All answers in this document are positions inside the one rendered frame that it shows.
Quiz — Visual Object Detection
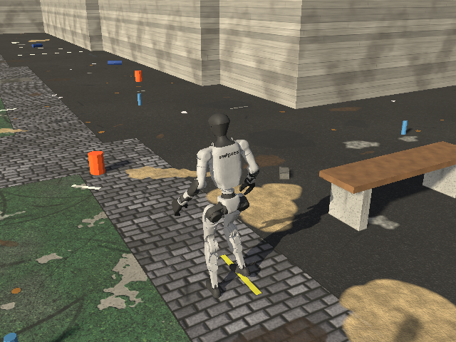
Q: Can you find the right robot upper arm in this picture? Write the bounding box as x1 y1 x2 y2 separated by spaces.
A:
235 140 259 174

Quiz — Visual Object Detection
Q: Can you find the robot head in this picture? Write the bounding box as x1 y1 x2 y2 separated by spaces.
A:
208 113 235 147

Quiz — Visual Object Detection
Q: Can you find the left robot forearm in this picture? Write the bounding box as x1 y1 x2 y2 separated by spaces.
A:
177 179 200 206

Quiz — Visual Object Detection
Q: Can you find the robot right foot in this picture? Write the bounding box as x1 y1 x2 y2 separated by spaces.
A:
229 264 251 277

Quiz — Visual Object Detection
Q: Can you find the left robot upper arm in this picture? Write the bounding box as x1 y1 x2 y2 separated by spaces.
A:
196 147 212 190

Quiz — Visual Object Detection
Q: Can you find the right robot forearm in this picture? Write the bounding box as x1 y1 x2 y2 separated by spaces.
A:
247 165 259 184

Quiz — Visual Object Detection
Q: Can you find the robot right hand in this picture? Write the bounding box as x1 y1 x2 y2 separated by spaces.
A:
239 179 255 195

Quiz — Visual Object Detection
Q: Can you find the robot left hand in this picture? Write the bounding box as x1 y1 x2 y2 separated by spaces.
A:
172 199 188 216

